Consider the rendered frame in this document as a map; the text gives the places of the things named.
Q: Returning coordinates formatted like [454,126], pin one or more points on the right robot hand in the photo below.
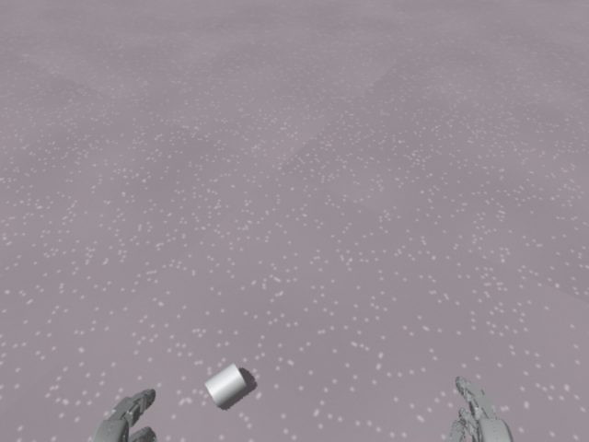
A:
[482,423]

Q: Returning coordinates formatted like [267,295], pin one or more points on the left robot hand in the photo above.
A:
[124,415]

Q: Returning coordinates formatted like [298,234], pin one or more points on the can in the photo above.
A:
[225,384]

